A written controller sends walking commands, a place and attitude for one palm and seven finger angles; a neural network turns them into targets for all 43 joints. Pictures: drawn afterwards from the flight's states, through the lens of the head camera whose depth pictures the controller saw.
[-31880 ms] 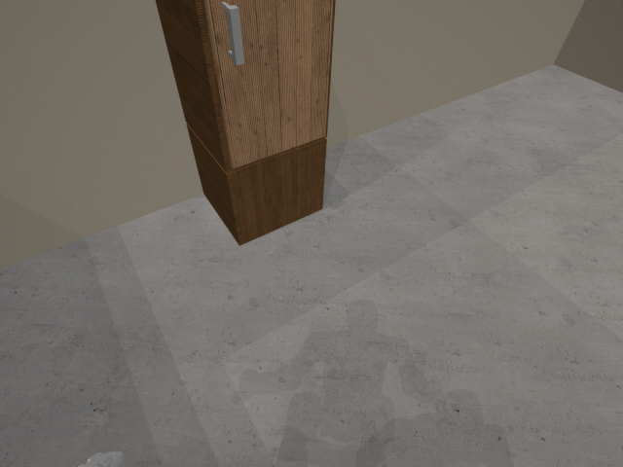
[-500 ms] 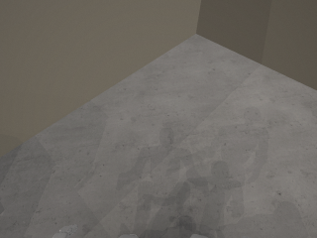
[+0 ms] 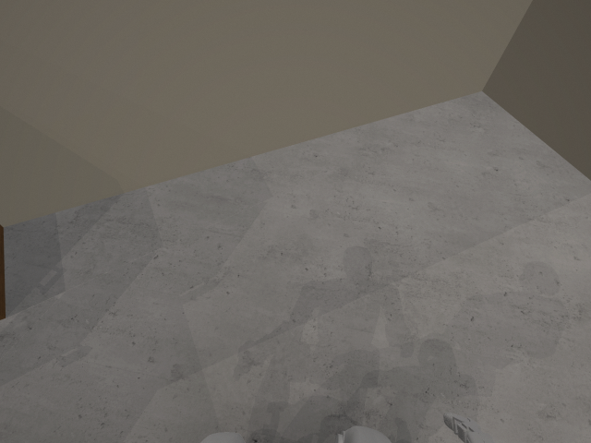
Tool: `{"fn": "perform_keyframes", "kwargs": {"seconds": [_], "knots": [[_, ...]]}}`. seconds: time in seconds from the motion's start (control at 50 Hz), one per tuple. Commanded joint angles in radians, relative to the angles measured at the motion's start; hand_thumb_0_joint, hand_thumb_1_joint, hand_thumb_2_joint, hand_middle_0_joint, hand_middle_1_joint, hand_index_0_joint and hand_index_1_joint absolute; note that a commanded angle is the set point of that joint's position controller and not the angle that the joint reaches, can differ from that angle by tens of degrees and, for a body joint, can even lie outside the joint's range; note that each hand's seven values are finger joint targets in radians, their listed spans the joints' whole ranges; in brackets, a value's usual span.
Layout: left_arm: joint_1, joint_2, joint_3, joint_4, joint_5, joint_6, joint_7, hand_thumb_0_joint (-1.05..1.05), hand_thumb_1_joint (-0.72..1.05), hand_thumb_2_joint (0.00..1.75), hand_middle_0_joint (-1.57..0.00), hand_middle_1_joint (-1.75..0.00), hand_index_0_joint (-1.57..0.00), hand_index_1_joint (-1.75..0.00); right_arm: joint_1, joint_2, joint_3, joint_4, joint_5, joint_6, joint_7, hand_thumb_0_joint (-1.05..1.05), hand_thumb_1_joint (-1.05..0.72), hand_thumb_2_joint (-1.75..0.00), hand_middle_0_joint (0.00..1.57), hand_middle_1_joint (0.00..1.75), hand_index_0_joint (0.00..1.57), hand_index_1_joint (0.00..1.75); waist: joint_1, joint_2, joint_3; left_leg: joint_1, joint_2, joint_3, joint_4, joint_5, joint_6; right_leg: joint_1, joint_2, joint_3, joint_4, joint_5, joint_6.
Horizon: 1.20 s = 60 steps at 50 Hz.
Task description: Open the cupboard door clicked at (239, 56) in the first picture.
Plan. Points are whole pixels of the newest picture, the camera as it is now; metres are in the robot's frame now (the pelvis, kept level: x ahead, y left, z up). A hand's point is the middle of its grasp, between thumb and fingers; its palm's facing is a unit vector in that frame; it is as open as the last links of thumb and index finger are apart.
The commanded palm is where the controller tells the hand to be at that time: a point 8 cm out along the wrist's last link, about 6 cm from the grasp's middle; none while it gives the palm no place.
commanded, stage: turn to face it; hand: left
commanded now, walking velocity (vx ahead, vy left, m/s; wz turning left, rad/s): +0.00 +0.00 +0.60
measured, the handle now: out of the picture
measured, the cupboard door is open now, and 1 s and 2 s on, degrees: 38 38 38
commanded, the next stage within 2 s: take the last steps up to it in 1.74 s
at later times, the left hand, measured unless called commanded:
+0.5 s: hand out of the picture +0.02 +0.15 -0.15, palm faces +0.29 -0.93 -0.23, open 7.4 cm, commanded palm none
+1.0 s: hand out of the picture +0.01 +0.19 -0.14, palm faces +0.55 -0.78 -0.29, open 7.4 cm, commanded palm none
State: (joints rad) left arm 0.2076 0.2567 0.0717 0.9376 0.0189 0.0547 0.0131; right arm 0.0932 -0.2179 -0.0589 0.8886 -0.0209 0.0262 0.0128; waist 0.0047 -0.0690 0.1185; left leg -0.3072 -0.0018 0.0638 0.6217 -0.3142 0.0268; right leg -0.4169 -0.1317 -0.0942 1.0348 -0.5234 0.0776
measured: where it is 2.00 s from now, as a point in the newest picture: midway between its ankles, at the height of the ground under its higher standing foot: outside the picture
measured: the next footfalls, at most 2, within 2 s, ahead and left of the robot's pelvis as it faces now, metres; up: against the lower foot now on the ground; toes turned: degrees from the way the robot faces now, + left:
right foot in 0.24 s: +0.07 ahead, -0.16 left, +0.00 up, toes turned +5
left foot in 0.60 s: +0.02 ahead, +0.09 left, +0.00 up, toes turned +27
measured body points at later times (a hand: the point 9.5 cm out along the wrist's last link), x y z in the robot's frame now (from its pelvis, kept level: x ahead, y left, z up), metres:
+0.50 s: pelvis +0.01 -0.05 +0.02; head +0.07 -0.04 +0.46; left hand +0.01 +0.20 -0.13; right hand +0.18 -0.27 -0.13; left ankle -0.02 +0.08 -0.67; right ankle +0.03 -0.16 -0.72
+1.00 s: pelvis +0.03 -0.06 +0.00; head +0.07 -0.04 +0.45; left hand -0.02 +0.23 -0.12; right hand +0.22 -0.23 -0.14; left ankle -0.01 +0.08 -0.72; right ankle +0.09 -0.17 -0.73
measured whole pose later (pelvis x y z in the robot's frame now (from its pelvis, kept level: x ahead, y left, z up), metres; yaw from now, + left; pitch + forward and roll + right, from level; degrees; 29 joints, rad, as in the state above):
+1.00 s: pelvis +0.03 -0.06 +0.00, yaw +35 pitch +1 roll +0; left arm 0.14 0.25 0.06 0.86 0.02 0.02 0.01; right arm 0.20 -0.22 -0.07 0.92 -0.02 0.05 0.01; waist -0.03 0.02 0.07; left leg -0.37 -0.05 -0.12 0.58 -0.24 -0.01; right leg -0.27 -0.03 -0.02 0.56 -0.33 0.05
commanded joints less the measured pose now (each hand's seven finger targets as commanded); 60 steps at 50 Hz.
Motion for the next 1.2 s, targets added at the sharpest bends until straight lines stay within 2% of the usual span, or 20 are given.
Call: {"fn": "perform_keyframes", "kwargs": {"seconds": [0.0, 0.12, 0.18, 0.2, 0.22, 0.24, 0.3, 0.34, 0.46, 0.54, 0.56, 0.58, 0.6, 0.7, 0.84, 0.92, 0.94, 0.98, 1.06, 1.18], "knots": [[-0.038, 0.071, 0.027, -0.103, 0.001, -0.021, -0.007, 0.0, 0.9, 0.9, -0.2, -0.3, -0.2, -0.3, 0.041, -0.215, -0.052, -0.049, -0.004, -0.01, -0.025, 0.0, -0.9, -0.9, 0.2, 0.3, 0.2, 0.3, -0.013, 0.237, -0.137, 0.103, 0.244, -0.265, -0.287, 0.336, 0.12, -0.116, 0.013, 0.093, 0.085, 0.102, 0.012], [-0.039, 0.055, 0.02, -0.118, -0.004, -0.029, -0.007, 0.0, 0.9, 0.9, -0.2, -0.3, -0.2, -0.3, 0.05, -0.222, -0.062, -0.047, -0.01, -0.003, -0.017, 0.0, -0.9, -0.9, 0.2, 0.3, 0.2, 0.3, -0.021, 0.234, -0.135, 0.05, 0.211, -0.322, -0.268, 0.255, 0.119, 0.039, 0.087, 0.046, -0.238, 0.085, 0.002], [0.067, 0.072, 0.027, -0.099, -0.007, -0.047, -0.002, 0.0, 0.9, 0.9, -0.2, -0.3, -0.2, -0.3, -0.002, -0.214, -0.065, -0.068, 0.0, 0.005, -0.016, 0.0, -0.9, -0.9, 0.2, 0.3, 0.2, 0.3, 0.033, 0.217, -0.157, -0.063, 0.161, -0.319, -0.159, 0.243, 0.071, 0.261, 0.11, 0.027, -0.519, 0.249, -0.008], [0.116, 0.133, 0.04, -0.097, 0.004, -0.06, 0.005, 0.0, 0.9, 0.9, -0.2, -0.3, -0.2, -0.3, -0.007, -0.169, -0.061, -0.081, 0.011, 0.005, -0.012, 0.0, -0.9, -0.9, 0.2, 0.3, 0.2, 0.3, 0.059, 0.07, -0.174, -0.165, 0.075, -0.254, -0.027, 0.104, 0.013, 0.378, -0.006, 0.145, -0.694, 0.256, -0.036], [0.125, 0.228, 0.058, -0.095, 0.018, -0.068, 0.014, 0.0, 0.9, 0.9, -0.2, -0.3, -0.2, -0.3, 0.006, -0.091, -0.049, -0.105, 0.014, 0.003, -0.005, 0.0, -0.9, -0.9, 0.2, 0.3, 0.2, 0.3, 0.061, -0.252, -0.159, -0.334, -0.079, -0.077, 0.245, -0.238, -0.071, 0.434, -0.302, 0.454, -0.785, 0.345, -0.154], [0.108, 0.239, 0.046, -0.109, 0.009, -0.064, 0.016, 0.0, 0.9, 0.9, -0.2, -0.3, -0.2, -0.3, -0.005, -0.122, -0.05, -0.112, 0.006, 0.005, 0.001, 0.0, -0.9, -0.9, 0.2, 0.3, 0.2, 0.3, 0.063, -0.207, -0.157, -0.301, -0.032, -0.12, 0.472, -0.319, -0.058, 0.31, -0.381, 0.448, -0.776, 0.388, -0.234], [-0.018, 0.12, 0.023, -0.13, 0.004, -0.066, 0.024, 0.0, 0.9, 0.9, -0.2, -0.3, -0.2, -0.3, 0.014, -0.104, -0.049, -0.059, 0.008, 0.023, 0.01, 0.0, -0.9, -0.9, 0.2, 0.3, 0.2, 0.3, -0.012, -0.159, -0.13, -0.297, 0.032, -0.108, 0.631, -0.158, -0.083, 0.279, -0.222, 0.204, -0.691, 0.613, -0.196], [-0.013, 0.114, 0.019, -0.131, 0.008, -0.072, 0.024, 0.0, 0.9, 0.9, -0.2, -0.3, -0.2, -0.3, 0.002, -0.081, -0.037, -0.05, 0.009, 0.028, 0.018, 0.0, -0.9, -0.9, 0.2, 0.3, 0.2, 0.3, -0.012, -0.145, -0.125, -0.257, 0.035, -0.059, 0.517, -0.143, -0.097, 0.295, -0.198, 0.102, -0.671, 0.719, -0.178], [0.074, 0.169, 0.038, -0.087, 0.013, -0.069, 0.02, 0.0, 0.9, 0.9, -0.2, -0.3, -0.2, -0.3, -0.064, -0.054, -0.019, -0.064, 0.015, 0.017, 0.025, 0.0, -0.9, -0.9, 0.2, 0.3, 0.2, 0.3, 0.041, -0.144, -0.136, -0.149, 0.013, 0.039, 0.173, -0.155, -0.086, 0.376, -0.234, 0.037, -0.609, 0.844, -0.178], [0.039, 0.171, 0.047, -0.089, -0.002, -0.062, 0.01, 0.0, 0.9, 0.9, -0.2, -0.3, -0.2, -0.3, 0.062, -0.104, -0.032, -0.04, 0.009, 0.002, 0.018, 0.0, -0.9, -0.9, 0.2, 0.3, 0.2, 0.3, -0.037, -0.057, -0.189, 0.132, 0.007, 0.052, -0.163, 0.095, -0.054, 0.248, -0.216, -0.054, -0.411, 0.728, -0.094], [0.04, 0.125, 0.042, -0.113, -0.009, -0.055, 0.003, 0.0, 0.9, 0.9, -0.2, -0.3, -0.2, -0.3, 0.129, -0.198, -0.056, -0.032, 0.0, -0.007, 0.012, 0.0, -0.9, -0.9, 0.2, 0.3, 0.2, 0.3, -0.071, 0.168, -0.247, 0.313, 0.183, -0.178, -0.214, 0.312, 0.026, 0.051, -0.125, -0.106, -0.209, 0.448, -0.028], [-0.01, 0.057, 0.016, -0.163, -0.012, -0.049, -0.002, 0.0, 0.9, 0.9, -0.2, -0.3, -0.2, -0.3, 0.205, -0.303, -0.083, -0.022, -0.003, -0.004, 0.002, 0.0, -0.9, -0.9, 0.2, 0.3, 0.2, 0.3, -0.116, 0.429, -0.252, 0.374, 0.431, -0.497, -0.25, 0.698, 0.191, -0.178, 0.0, -0.072, 0.016, -0.169, 0.026], [-0.081, 0.082, 0.014, -0.186, 0.003, -0.034, 0.008, 0.0, 0.9, 0.9, -0.2, -0.3, -0.2, -0.3, 0.248, -0.293, -0.079, -0.003, 0.0, 0.0, -0.005, 0.0, -0.9, -0.9, 0.2, 0.3, 0.2, 0.3, -0.123, 0.279, -0.242, 0.324, 0.441, -0.474, -0.228, 0.623, 0.225, -0.191, -0.004, 0.044, 0.11, -0.153, 0.008], [-0.038, 0.066, 0.027, -0.106, 0.001, -0.024, -0.007, 0.0, 0.9, 0.9, -0.2, -0.3, -0.2, -0.3, 0.062, -0.207, -0.05, -0.05, -0.003, -0.015, -0.027, 0.0, -0.9, -0.9, 0.2, 0.3, 0.2, 0.3, -0.017, 0.212, -0.152, 0.105, 0.239, -0.304, -0.296, 0.308, 0.123, -0.119, 0.016, 0.099, 0.106, 0.115, 0.01], [-0.071, 0.058, 0.021, -0.131, -0.002, -0.026, -0.005, 0.0, 0.9, 0.9, -0.2, -0.3, -0.2, -0.3, 0.091, -0.213, -0.06, -0.039, -0.009, -0.006, -0.019, 0.0, -0.9, -0.9, 0.2, 0.3, 0.2, 0.3, -0.033, 0.214, -0.143, 0.075, 0.21, -0.382, -0.302, 0.194, 0.131, -0.017, 0.079, 0.079, -0.177, 0.093, 0.003], [0.019, 0.066, 0.023, -0.114, -0.01, -0.044, 0.003, 0.0, 0.9, 0.9, -0.2, -0.3, -0.2, -0.3, 0.048, -0.207, -0.068, -0.054, -0.002, 0.003, -0.018, 0.0, -0.9, -0.9, 0.2, 0.3, 0.2, 0.3, 0.009, 0.229, -0.182, -0.008, 0.159, -0.401, -0.197, 0.298, 0.092, 0.226, 0.127, 0.054, -0.494, 0.201, -0.014], [0.06, 0.094, 0.031, -0.106, -0.009, -0.052, 0.009, 0.0, 0.9, 0.9, -0.2, -0.3, -0.2, -0.3, 0.036, -0.183, -0.065, -0.061, 0.005, 0.005, -0.015, 0.0, -0.9, -0.9, 0.2, 0.3, 0.2, 0.3, 0.032, 0.172, -0.192, -0.086, 0.114, -0.382, -0.142, 0.218, 0.05, 0.342, 0.089, 0.084, -0.634, 0.268, -0.027], [0.07, 0.226, 0.05, -0.114, 0.015, -0.061, 0.02, 0.0, 0.9, 0.9, -0.2, -0.3, -0.2, -0.3, 0.026, -0.101, -0.052, -0.097, 0.012, 0.0, -0.003, 0.0, -0.9, -0.9, 0.2, 0.3, 0.2, 0.3, 0.051, -0.229, -0.159, -0.328, -0.088, -0.105, 0.304, -0.289, -0.069, 0.394, -0.354, 0.466, -0.796, 0.35, -0.212], [-0.045, 0.111, 0.02, -0.132, 0.003, -0.068, 0.024, 0.0, 0.9, 0.9, -0.2, -0.3, -0.2, -0.3, 0.027, -0.098, -0.049, -0.045, 0.005, 0.028, 0.012, 0.0, -0.9, -0.9, 0.2, 0.3, 0.2, 0.3, -0.02, -0.132, -0.087, -0.299, 0.024, -0.098, 0.598, -0.148, -0.091, 0.278, -0.207, 0.164, -0.684, 0.679, -0.201], [0.043, 0.164, 0.037, -0.096, 0.011, -0.067, 0.019, 0.0, 0.9, 0.9, -0.2, -0.3, -0.2, -0.3, -0.053, -0.056, -0.024, -0.058, 0.013, 0.022, 0.026, 0.0, -0.9, -0.9, 0.2, 0.3, 0.2, 0.3, 0.033, -0.138, -0.115, -0.169, 0.01, 0.027, 0.221, -0.15, -0.094, 0.359, -0.213, 0.044, -0.622, 0.807, -0.173]]}}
